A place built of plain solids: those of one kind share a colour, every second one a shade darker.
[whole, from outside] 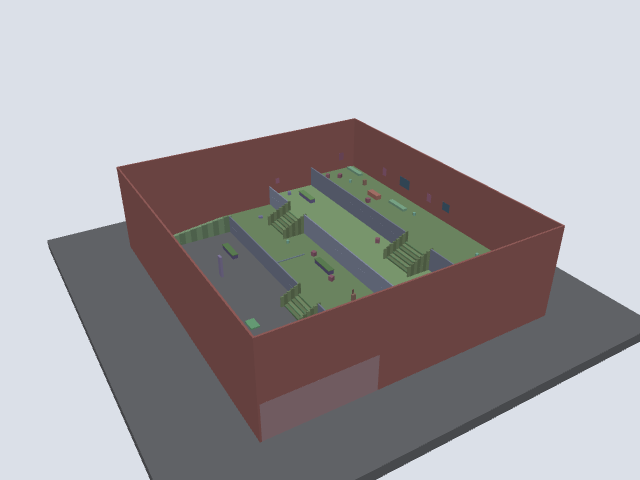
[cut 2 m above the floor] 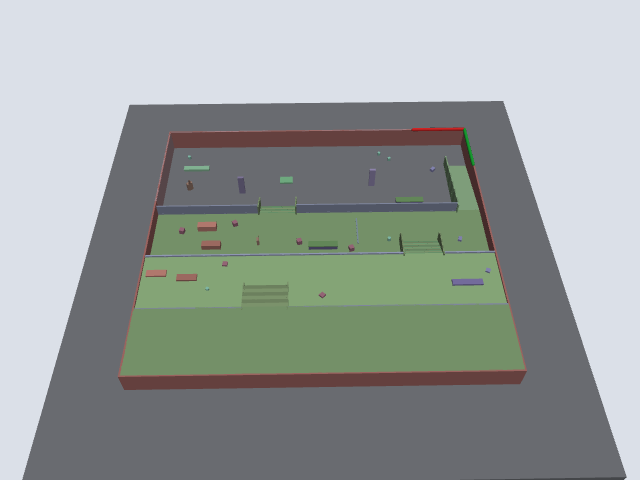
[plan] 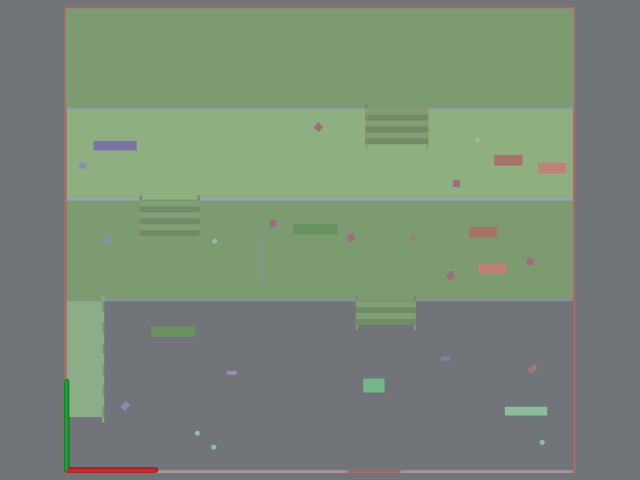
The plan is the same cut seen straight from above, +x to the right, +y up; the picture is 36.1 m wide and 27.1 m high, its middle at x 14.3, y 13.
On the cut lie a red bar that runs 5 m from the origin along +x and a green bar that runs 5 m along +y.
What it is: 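A concourse in terraces; 28.6 x 26.0 m, 8.5 m high; 3 terraces across the whole breadth, 5.7, 5.2, 5.6 m deep, 5, 7, 7 risers of 0.154 m over the last, the top at 2.93 m; a flight on every rise, 3.2, 3.2, 3.3 m broad; a ramp 1 in 8.5 along a side wall onto the first; guards 1.03 m over every terrace, tread and the ramp; the front glazed up to 3.25 m, a clerestory band over it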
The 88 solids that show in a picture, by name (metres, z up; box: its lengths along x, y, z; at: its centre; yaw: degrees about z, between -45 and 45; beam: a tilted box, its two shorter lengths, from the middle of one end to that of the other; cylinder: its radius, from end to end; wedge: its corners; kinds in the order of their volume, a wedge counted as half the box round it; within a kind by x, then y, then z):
{
 "terrace_1": {"box": [28.68, 5.7, 0.82], "at": [14.29, 12.39, 0.36]},
 "terrace_2": {"box": [28.68, 5.19, 1.9], "at": [14.29, 17.82, 0.9]},
 "terrace_3": {"box": [28.68, 5.68, 2.98], "at": [14.29, 23.25, 1.44]},
 "wall_1": {"box": [0.15, 26.34, 8.58], "at": [-0.07, 13.02, 4.24]},
 "wall_2": {"box": [28.88, 0.15, 8.58], "at": [14.29, -0.07, 4.24]},
 "wall_3": {"box": [28.88, 0.15, 8.58], "at": [14.29, 26.11, 4.24]},
 "wall_4": {"box": [0.15, 26.34, 8.58], "at": [28.66, 13.02, 4.24]},
 "edge_1": {"box": [4.11, 0.12, 2.0], "at": [2.06, 15.29, 0.95]},
 "edge_2": {"box": [4.11, 0.12, 2.93], "at": [2.06, 15.29, 1.41]},
 "edge_3": {"box": [16.86, 0.12, 3.08], "at": [8.43, 20.47, 1.49]},
 "edge_4": {"box": [16.86, 0.12, 4.01], "at": [8.43, 20.47, 1.95]},
 "edge_5": {"box": [14.2, 0.12, 0.92], "at": [9.22, 9.6, 0.41]},
 "edge_6": {"box": [14.2, 0.12, 1.85], "at": [9.22, 9.6, 0.88]},
 "edge_7": {"box": [21.07, 0.12, 2.0], "at": [18.05, 15.29, 0.95]},
 "edge_8": {"box": [21.07, 0.12, 2.93], "at": [18.05, 15.29, 1.41]},
 "edge_9": {"box": [8.86, 0.12, 0.92], "at": [24.15, 9.6, 0.41]},
 "edge_10": {"box": [8.86, 0.12, 1.85], "at": [24.15, 9.6, 0.88]},
 "edge_11": {"box": [8.15, 0.12, 3.08], "at": [24.5, 20.47, 1.49]},
 "edge_12": {"box": [8.15, 0.12, 4.01], "at": [24.5, 20.47, 1.95]},
 "tflight_1": {"box": [3.16, 0.34, 0.97], "at": [5.81, 13.4, 0.44]},
 "tflight_2": {"box": [3.16, 0.34, 1.13], "at": [5.81, 13.73, 0.51]},
 "tflight_3": {"box": [3.16, 0.34, 1.28], "at": [5.81, 14.07, 0.59]},
 "tflight_4": {"box": [3.16, 0.34, 1.44], "at": [5.81, 14.4, 0.67]},
 "tflight_5": {"box": [3.16, 0.34, 1.59], "at": [5.81, 14.73, 0.74]},
 "tflight_6": {"box": [3.16, 0.34, 1.74], "at": [5.81, 15.07, 0.82]},
 "tflight_7": {"box": [3.17, 0.34, 0.2], "at": [18.02, 8.38, 0.05]},
 "tflight_8": {"box": [3.17, 0.34, 0.36], "at": [18.02, 8.71, 0.13]},
 "tflight_9": {"box": [3.17, 0.34, 0.51], "at": [18.02, 9.04, 0.21]},
 "tflight_10": {"box": [3.17, 0.34, 0.67], "at": [18.02, 9.38, 0.28]},
 "tflight_11": {"box": [3.33, 0.34, 2.05], "at": [18.64, 18.58, 0.98]},
 "tflight_12": {"box": [3.33, 0.34, 2.21], "at": [18.64, 18.91, 1.05]},
 "tflight_13": {"box": [3.33, 0.34, 2.36], "at": [18.64, 19.25, 1.13]},
 "tflight_14": {"box": [3.33, 0.34, 2.51], "at": [18.64, 19.58, 1.21]},
 "tflight_15": {"box": [3.33, 0.34, 2.67], "at": [18.64, 19.91, 1.28]},
 "tflight_16": {"box": [3.33, 0.34, 2.82], "at": [18.64, 20.25, 1.36]},
 "window_wall_1": {"box": [15.84, 0.15, 3.3], "at": [7.92, -0.07, 1.6]},
 "window_wall_2": {"box": [9.74, 0.15, 3.3], "at": [23.71, -0.07, 1.6]},
 "window_wall_3": {"box": [0.15, 9.14, 3.3], "at": [28.66, 4.57, 1.6]},
 "ramp_1": {"wedge": [[0.0, 3.0, -0.05], [0.0, 3.0, 0.0], [0.0, 9.54, -0.05], [0.0, 9.54, 0.77], [2.0, 3.0, -0.05], [2.0, 3.0, 0.0], [2.0, 9.54, -0.05], [2.0, 9.54, 0.77]]},
 "ramp_2": {"box": [0.12, 0.59, 1.29], "at": [2.06, 4.49, 0.59]},
 "ramp_3": {"box": [0.12, 0.59, 1.36], "at": [2.06, 5.08, 0.63]},
 "ramp_4": {"box": [0.12, 0.59, 1.43], "at": [2.06, 5.68, 0.67]},
 "ramp_5": {"box": [0.12, 0.59, 1.5], "at": [2.06, 6.27, 0.7]},
 "ramp_6": {"box": [0.12, 0.59, 1.57], "at": [2.06, 6.86, 0.73]},
 "ramp_7": {"box": [0.12, 0.59, 1.64], "at": [2.06, 7.46, 0.77]},
 "ramp_8": {"box": [0.12, 0.59, 1.71], "at": [2.06, 8.05, 0.81]},
 "ramp_9": {"box": [0.12, 0.59, 1.78], "at": [2.06, 8.65, 0.84]},
 "ramp_10": {"box": [0.12, 0.59, 0.92], "at": [2.06, 9.24, 0.41]},
 "ramp_11": {"box": [0.12, 0.59, 1.85], "at": [2.06, 9.24, 0.88]},
 "planter_1": {"box": [1.6, 0.6, 0.52], "at": [7.86, 23.42, 3.14]},
 "planter_2": {"box": [1.6, 0.6, 0.53], "at": [23.51, 13.44, 0.98]},
 "planter_3": {"box": [1.6, 0.6, 0.62], "at": [24.04, 11.39, 1.03]},
 "planter_4": {"box": [1.6, 0.6, 0.52], "at": [24.94, 17.51, 2.06]},
 "planter_5": {"box": [1.6, 0.6, 0.59], "at": [27.42, 17.06, 2.09]},
 "bench_1": {"box": [2.44, 0.54, 0.43], "at": [2.73, 18.32, 2.01]},
 "bench_2": {"box": [2.44, 0.54, 0.43], "at": [6.02, 7.83, 0.17]},
 "bench_3": {"box": [2.44, 0.54, 0.43], "at": [14.04, 13.61, 0.94]},
 "bench_upholstered_1": {"box": [2.4, 0.5, 0.25], "at": [1.95, 24.94, 3.25]},
 "bench_upholstered_2": {"box": [2.4, 0.5, 0.25], "at": [11.2, 23.91, 3.25]},
 "bench_upholstered_3": {"box": [2.4, 0.5, 0.25], "at": [25.93, 3.34, 0.33]},
 "pylon_1": {"box": [0.55, 0.22, 2.15], "at": [9.32, 5.5, 1.02]},
 "pylon_2": {"box": [0.55, 0.22, 2.15], "at": [21.4, 6.31, 1.02]},
 "ottoman_1": {"box": [0.4, 0.4, 0.47], "at": [11.65, 13.93, 0.95], "yaw": 18.4},
 "ottoman_2": {"box": [0.4, 0.4, 0.47], "at": [14.21, 19.37, 2.03], "yaw": -42.0},
 "ottoman_3": {"box": [0.4, 0.4, 0.47], "at": [16.05, 13.13, 0.95], "yaw": 18.7},
 "ottoman_4": {"box": [0.4, 0.4, 0.47], "at": [21.67, 10.99, 0.95], "yaw": 28.3},
 "ottoman_5": {"box": [0.4, 0.4, 0.47], "at": [22.01, 16.18, 2.03], "yaw": -5.7},
 "ottoman_6": {"box": [0.4, 0.4, 0.47], "at": [26.18, 11.77, 0.95], "yaw": -10.1},
 "bench_top_1": {"box": [2.5, 0.6, 0.07], "at": [2.73, 18.32, 2.26]},
 "bench_top_2": {"box": [2.5, 0.6, 0.07], "at": [6.02, 7.83, 0.41]},
 "bench_top_3": {"box": [2.5, 0.6, 0.07], "at": [14.04, 13.61, 1.19]},
 "pallet_1": {"box": [1.2, 0.8, 0.19], "at": [17.34, 4.78, 0.05]},
 "suitcase_1": {"box": [0.5, 0.3, 0.85], "at": [26.31, 5.74, 0.38], "yaw": 33.7},
 "box_cardboard_1": {"box": [0.31, 0.42, 0.26], "at": [2.29, 12.98, 0.85], "yaw": -17.8},
 "box_cardboard_2": {"box": [0.32, 0.45, 0.34], "at": [3.31, 3.62, 0.12], "yaw": -44.8},
 "hung_picture_1": {"box": [1.57, 0.025, 1.03], "at": [9.45, 26.02, 4.48]},
 "hung_picture_2": {"box": [0.97, 0.025, 0.83], "at": [15.81, 26.02, 4.48]},
 "beam_1": {"box": [0.12, 2.87, 0.12], "at": [11.04, 11.83, 0.78]},
 "tflight_nose_1": {"box": [3.16, 0.05, 0.003], "at": [5.81, 13.25, 0.93]},
 "tflight_nose_2": {"box": [3.16, 0.05, 0.003], "at": [5.81, 13.59, 1.08]},
 "tflight_nose_3": {"box": [3.16, 0.05, 0.003], "at": [5.81, 13.92, 1.23]},
 "tflight_nose_4": {"box": [3.16, 0.05, 0.003], "at": [5.81, 14.25, 1.39]},
 "tflight_nose_5": {"box": [3.16, 0.05, 0.003], "at": [5.81, 14.59, 1.54]},
 "tflight_nose_6": {"box": [3.17, 0.05, 0.003], "at": [18.02, 8.23, 0.16]},
 "tflight_nose_7": {"box": [3.17, 0.05, 0.003], "at": [18.02, 8.56, 0.31]},
 "tflight_nose_8": {"box": [3.17, 0.05, 0.003], "at": [18.02, 8.9, 0.46]},
 "tflight_nose_9": {"box": [3.17, 0.05, 0.003], "at": [18.02, 9.23, 0.62]},
 "tflight_nose_10": {"box": [3.17, 0.05, 0.003], "at": [18.02, 9.56, 0.77]}
}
